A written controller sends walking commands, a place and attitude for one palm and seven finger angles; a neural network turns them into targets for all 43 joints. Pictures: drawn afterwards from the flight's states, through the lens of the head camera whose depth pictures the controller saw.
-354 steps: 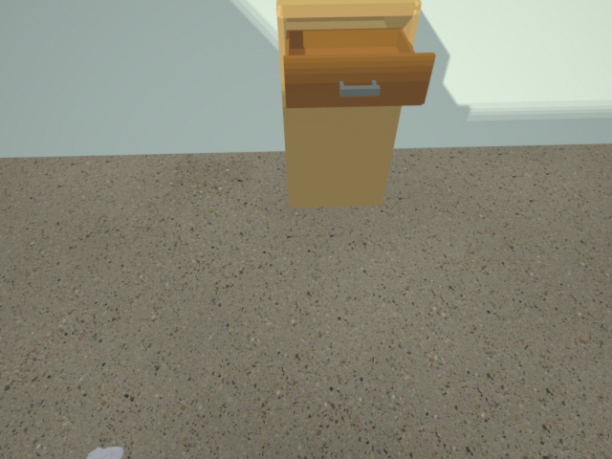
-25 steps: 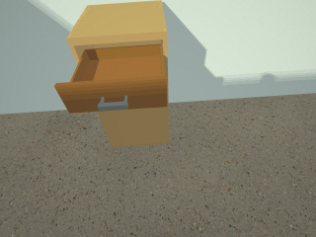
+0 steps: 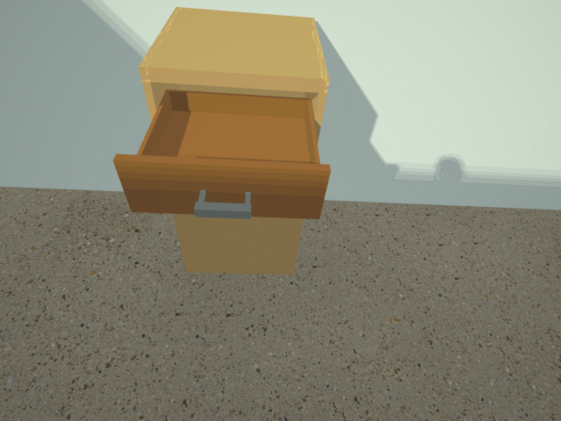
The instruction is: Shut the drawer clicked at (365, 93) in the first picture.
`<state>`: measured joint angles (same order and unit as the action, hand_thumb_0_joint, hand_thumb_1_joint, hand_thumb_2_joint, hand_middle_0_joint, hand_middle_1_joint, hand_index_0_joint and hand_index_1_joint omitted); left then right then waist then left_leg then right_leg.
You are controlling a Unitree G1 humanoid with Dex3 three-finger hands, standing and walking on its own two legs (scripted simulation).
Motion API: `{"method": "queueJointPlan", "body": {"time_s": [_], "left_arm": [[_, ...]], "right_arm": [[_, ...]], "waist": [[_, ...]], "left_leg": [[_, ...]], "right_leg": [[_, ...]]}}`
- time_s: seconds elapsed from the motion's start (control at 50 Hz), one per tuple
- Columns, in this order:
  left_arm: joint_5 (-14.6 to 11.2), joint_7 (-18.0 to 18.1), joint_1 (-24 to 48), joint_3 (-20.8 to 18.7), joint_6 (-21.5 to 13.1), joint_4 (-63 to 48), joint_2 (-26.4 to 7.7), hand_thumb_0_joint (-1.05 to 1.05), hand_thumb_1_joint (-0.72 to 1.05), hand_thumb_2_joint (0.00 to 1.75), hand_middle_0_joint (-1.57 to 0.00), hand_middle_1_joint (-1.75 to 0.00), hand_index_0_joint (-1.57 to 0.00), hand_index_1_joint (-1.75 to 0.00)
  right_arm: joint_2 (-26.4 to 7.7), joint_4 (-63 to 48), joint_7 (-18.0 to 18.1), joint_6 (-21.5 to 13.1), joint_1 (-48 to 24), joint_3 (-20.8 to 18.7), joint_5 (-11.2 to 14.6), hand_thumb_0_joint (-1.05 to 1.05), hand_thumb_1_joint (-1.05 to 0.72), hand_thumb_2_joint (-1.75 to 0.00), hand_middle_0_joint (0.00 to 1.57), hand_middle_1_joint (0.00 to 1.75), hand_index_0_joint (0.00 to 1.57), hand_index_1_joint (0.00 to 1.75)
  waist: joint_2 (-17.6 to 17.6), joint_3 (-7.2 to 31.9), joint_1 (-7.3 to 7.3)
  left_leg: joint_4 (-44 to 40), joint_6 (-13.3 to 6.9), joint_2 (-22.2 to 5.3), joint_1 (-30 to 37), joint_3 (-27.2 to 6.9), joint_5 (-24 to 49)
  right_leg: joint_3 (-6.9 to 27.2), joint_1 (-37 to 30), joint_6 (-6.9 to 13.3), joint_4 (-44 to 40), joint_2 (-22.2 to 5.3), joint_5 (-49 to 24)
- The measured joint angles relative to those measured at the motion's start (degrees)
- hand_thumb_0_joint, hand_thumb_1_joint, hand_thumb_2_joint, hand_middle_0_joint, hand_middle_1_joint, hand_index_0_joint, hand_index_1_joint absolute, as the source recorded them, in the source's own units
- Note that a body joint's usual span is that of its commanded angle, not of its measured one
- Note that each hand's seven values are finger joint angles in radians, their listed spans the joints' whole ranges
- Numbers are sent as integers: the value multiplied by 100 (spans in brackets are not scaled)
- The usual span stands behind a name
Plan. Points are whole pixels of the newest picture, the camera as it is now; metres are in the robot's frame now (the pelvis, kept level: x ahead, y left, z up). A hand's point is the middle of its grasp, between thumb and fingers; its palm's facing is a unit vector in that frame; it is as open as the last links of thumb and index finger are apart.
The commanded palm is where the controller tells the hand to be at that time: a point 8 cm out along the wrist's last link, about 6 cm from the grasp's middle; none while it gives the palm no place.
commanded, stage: take the last steps up to it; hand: left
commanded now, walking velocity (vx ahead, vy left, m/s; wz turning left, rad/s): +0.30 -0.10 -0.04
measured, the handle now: (224, 203) +0.50 +0.15 -0.01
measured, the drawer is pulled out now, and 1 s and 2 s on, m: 0.30 0.30 0.30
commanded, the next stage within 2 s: come to a stop and stand still in 0.50 s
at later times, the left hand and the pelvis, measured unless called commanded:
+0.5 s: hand (235, 365) +0.25 +0.09 -0.17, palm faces +0.00 -0.98 -0.22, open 7.3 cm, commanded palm none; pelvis +0.15 -0.08 -0.01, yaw +0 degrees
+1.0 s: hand (231, 410) +0.18 +0.09 -0.18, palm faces +0.06 -0.99 -0.16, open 7.4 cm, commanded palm none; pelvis +0.22 -0.07 +0.00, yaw -2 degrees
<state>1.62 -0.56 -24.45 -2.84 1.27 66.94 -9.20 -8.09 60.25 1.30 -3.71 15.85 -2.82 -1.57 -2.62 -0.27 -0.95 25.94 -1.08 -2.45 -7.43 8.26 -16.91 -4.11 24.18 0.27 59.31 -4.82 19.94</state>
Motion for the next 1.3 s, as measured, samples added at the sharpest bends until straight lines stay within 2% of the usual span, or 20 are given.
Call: {"method": "queueJointPlan", "body": {"time_s": [0.08, 0.16, 0.24, 0.3, 0.34, 0.38, 0.42, 0.46, 0.5, 0.58, 0.66, 0.7, 0.72, 0.76, 0.86, 1.0, 1.12, 1.16, 1.24, 1.3], "left_arm": [[-17, -20, 512, -49, -60, -317, -111, 1, 91, 90, -20, -30, -20, -30], [-38, -27, 1070, -76, -53, -594, -182, 1, 91, 90, -20, -30, -20, -30], [-68, -44, 1567, -84, -58, -792, -207, 1, 91, 90, -20, -30, -20, -30], [-74, -56, 1836, -83, -126, -917, -209, 1, 91, 90, -20, -30, -20, -30], [-60, -62, 1914, -65, -298, -1005, -242, 0, 91, 90, -20, -30, -20, -30], [-83, -7, 1986, -62, -458, -1022, -184, 0, 91, 90, -20, -30, -20, -30], [-105, 37, 1939, -15, -472, -994, -86, 0, 91, 90, -20, -30, -20, -30], [-101, 97, 1815, 30, -421, -910, 27, 0, 91, 90, -20, -30, -20, -30], [-103, 164, 1649, 33, -397, -813, 121, 0, 91, 90, -20, -30, -20, -30], [-75, 230, 1376, -5, -390, -696, 29, -2, 95, 90, -20, -30, -20, -30], [-63, 197, 1102, 37, -343, -516, -8, -1, 94, 90, -20, -30, -20, -30], [-95, 205, 952, 74, -313, -405, 20, -1, 93, 90, -20, -30, -20, -30], [-113, 210, 874, 102, -291, -345, 48, -1, 93, 90, -20, -30, -20, -30], [-126, 231, 798, 142, -208, -227, 50, 0, 92, 90, -20, -30, -20, -30], [-117, 229, 613, 236, -74, -173, 163, 0, 91, 90, -20, -30, -20, -30], [-72, 219, 547, 191, -3, -337, 229, 0, 91, 90, -20, -30, -20, -30], [-43, 243, 644, 119, -11, -460, 91, 0, 91, 90, -20, -30, -20, -30], [-40, 230, 643, 226, 8, -622, -25, 0, 91, 90, -20, -30, -20, -30], [-10, 289, 608, 277, 32, -929, -143, 0, 90, 90, -20, -30, -20, -30], [-43, 323, 679, 280, -3, -1001, -195, 1, 90, 90, -20, -30, -20, -30]], "right_arm": [[75, 211, 13, -19, 398, 73, 26, 0, -94, -90, 20, 30, 20, 30], [181, 402, 1, 6, 753, 104, 16, 0, -92, -90, 20, 30, 20, 30], [216, 539, -26, 61, 988, 77, -30, 0, -92, -90, 20, 30, 20, 30], [187, 627, -41, 116, 1107, 41, -52, 0, -91, -90, 20, 30, 20, 30], [183, 689, -72, 155, 1216, 27, -24, 1, -91, -90, 20, 30, 20, 30], [113, 730, -96, 272, 1058, 29, 53, 1, -91, -90, 20, 30, 20, 30], [10, 674, -96, 348, 829, -11, 77, 1, -91, -90, 20, 30, 20, 30], [-95, 538, -93, 366, 589, -50, 45, 1, -91, -90, 20, 30, 19, 30], [-171, 365, -85, 362, 348, -64, 15, 1, -91, -90, 20, 30, 19, 30], [-204, 79, -90, 338, -63, -71, -6, 1, -91, -90, 20, 30, 19, 29], [-171, -35, -97, 290, -403, -26, 14, 0, -92, -90, 20, 30, 19, 29], [-157, -35, -71, 235, -521, 37, 35, 0, -92, -90, 20, 30, 19, 29], [-155, -25, -58, 194, -553, 70, 43, 0, -92, -90, 20, 30, 19, 29], [-47, 47, -5, 176, -636, 115, 67, 0, -92, -90, 20, 30, 19, 29], [84, 64, 58, 275, -735, 199, 126, -1, -93, -90, 20, 30, 19, 30], [31, -50, 80, 364, -791, 90, 128, -1, -93, -90, 20, 30, 20, 30], [-120, 57, 75, 401, -625, 28, 102, -1, -93, -90, 20, 30, 20, 30], [-156, -38, 35, 484, -509, 26, 25, -1, -93, -90, 20, 30, 20, 30], [-282, -267, -47, 631, -211, -12, -6, 0, -92, -90, 20, 30, 20, 30], [-338, -314, -86, 609, -2, 7, 14, 0, -92, -90, 20, 30, 19, 30]], "waist": [[-16, -33, 11], [13, -119, 108], [126, -257, 307], [262, -352, 452], [299, -365, 455], [405, -476, 417], [481, -504, 391], [532, -453, 375], [534, -359, 362], [476, -171, 240], [396, -78, 48], [395, -59, -35], [434, -38, -59], [268, -67, -113], [75, -92, -215], [167, -267, -164], [283, -284, -71], [274, -277, -11], [397, -53, 89], [457, 68, 184]], "left_leg": [[-536, 10, 58, 446, 49, 110], [-759, 103, 57, 763, 76, 34], [-718, 267, -39, 994, 111, -215], [-439, 445, -200, 1079, 113, -558], [343, 465, -352, 867, 58, -979], [2163, 270, -408, 136, -328, -1357], [3670, 136, -324, -627, -594, -1237], [4238, 99, -328, -1209, -606, -878], [4082, 137, -360, -1588, -531, -645], [2969, 235, -377, -1817, -372, -426], [1750, 283, -283, -1508, -314, -296], [893, 317, -224, -1109, -356, 192], [520, 243, -234, -905, -395, 533], [402, 79, -138, -711, -343, 498], [-75, 4, 62, -409, -215, 534], [-170, -45, 148, -512, -111, 609], [-59, 3, 90, -616, -85, 578], [22, 27, 87, -670, -74, 522], [830, 43, 56, -1132, -321, -139], [1004, 8, 55, -1074, -521, -120]], "right_leg": [[57, 640, -109, 113, -146, -632], [52, 958, -155, -347, -240, -969], [-64, 837, -95, -1344, -228, -1012], [-178, 472, 15, -2031, -100, -940], [-255, 60, 123, -2541, 1, -1153], [-338, 120, 240, -2172, 100, -1032], [-410, -34, 303, -2192, 180, -827], [-476, -284, 295, -2498, 254, -855], [-525, -511, 318, -2835, 314, -941], [-598, -856, 366, -3336, 420, -1036], [-589, -1101, 345, -3514, 505, -985], [-571, -1184, 300, -3440, 556, -881], [-580, -1203, 268, -3355, 602, -800], [-528, -1316, 205, -3296, 515, -693], [-420, -1457, 101, -3492, 346, -729], [-319, -1192, 77, -3303, 250, -683], [-289, -1055, 138, -3157, 292, -634], [-268, -962, 168, -3004, 286, -556], [-286, -708, 251, -2778, 400, -432], [-282, -653, 275, -2669, 523, -348]]}}
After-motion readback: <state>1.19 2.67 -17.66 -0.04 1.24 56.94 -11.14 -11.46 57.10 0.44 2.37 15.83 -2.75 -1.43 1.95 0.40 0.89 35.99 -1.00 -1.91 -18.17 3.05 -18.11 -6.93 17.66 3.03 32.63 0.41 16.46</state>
